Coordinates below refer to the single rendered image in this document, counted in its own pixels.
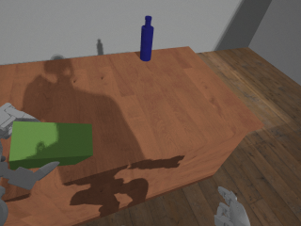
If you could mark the sponge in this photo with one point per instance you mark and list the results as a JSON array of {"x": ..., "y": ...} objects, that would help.
[{"x": 35, "y": 144}]

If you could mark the table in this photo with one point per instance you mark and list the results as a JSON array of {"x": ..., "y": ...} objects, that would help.
[{"x": 157, "y": 126}]

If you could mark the robot left hand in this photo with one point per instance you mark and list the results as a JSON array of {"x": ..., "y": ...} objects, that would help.
[{"x": 21, "y": 177}]

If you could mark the robot right hand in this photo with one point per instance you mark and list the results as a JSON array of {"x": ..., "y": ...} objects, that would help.
[{"x": 235, "y": 215}]

